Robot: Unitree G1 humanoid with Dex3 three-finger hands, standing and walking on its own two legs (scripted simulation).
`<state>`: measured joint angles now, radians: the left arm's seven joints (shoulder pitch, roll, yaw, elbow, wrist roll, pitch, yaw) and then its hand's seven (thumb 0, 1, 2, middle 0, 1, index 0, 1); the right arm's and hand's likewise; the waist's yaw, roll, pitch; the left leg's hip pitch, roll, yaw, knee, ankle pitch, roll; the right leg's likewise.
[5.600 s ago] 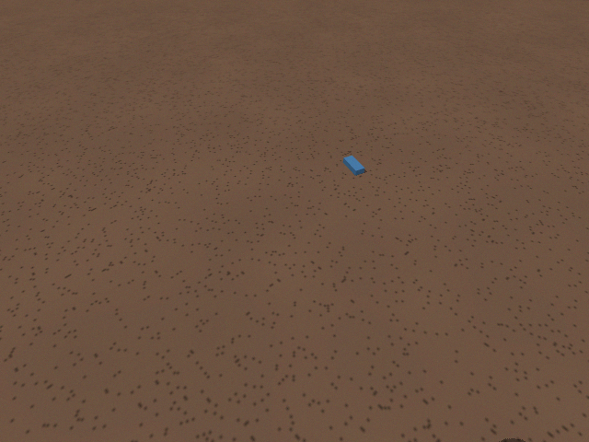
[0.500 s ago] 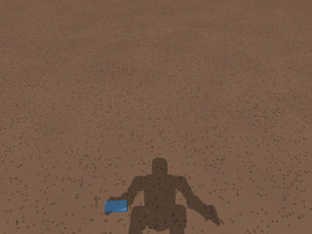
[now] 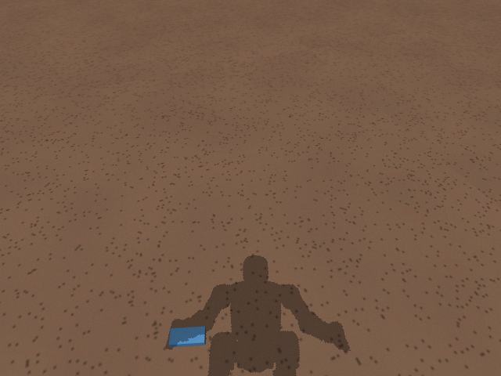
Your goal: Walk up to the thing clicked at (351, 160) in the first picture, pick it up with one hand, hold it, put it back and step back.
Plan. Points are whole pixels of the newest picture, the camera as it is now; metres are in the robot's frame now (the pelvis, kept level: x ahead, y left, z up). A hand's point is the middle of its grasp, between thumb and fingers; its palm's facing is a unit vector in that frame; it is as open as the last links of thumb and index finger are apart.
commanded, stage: walk up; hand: left
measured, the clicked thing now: (187, 336) +0.42 +0.25 -0.76
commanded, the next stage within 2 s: none
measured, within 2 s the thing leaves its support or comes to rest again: neither
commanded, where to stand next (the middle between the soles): +0.05 -0.03 m, yaw +2 degrees
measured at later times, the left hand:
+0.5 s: hand out of the picture +0.12 +0.22 -0.15, palm faces -0.04 -0.89 -0.46, open 7.4 cm
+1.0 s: hand out of the picture +0.06 +0.32 -0.19, palm faces +0.04 -0.89 -0.46, open 7.4 cm
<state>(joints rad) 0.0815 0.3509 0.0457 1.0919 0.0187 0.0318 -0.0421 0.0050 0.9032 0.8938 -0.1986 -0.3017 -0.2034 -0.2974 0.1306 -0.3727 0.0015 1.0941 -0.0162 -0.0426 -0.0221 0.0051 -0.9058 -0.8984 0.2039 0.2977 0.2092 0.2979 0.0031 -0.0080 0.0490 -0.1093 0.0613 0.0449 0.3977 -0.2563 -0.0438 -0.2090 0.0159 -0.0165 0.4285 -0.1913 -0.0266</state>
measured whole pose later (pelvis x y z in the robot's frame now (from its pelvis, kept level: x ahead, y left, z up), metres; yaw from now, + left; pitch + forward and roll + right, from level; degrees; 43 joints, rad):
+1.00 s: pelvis -0.01 +0.01 -0.04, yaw +3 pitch -2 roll +0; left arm 0.14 0.47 0.08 0.87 0.04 0.05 0.03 0.00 0.90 0.89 -0.20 -0.30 -0.20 -0.30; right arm 0.15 -0.36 -0.04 0.83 -0.01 0.00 -0.01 0.00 -0.90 -0.90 0.21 0.30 0.21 0.30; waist 0.04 -0.05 0.19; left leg -0.43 0.04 -0.04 0.84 -0.37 -0.02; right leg -0.53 0.06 0.10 1.29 -0.50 -0.02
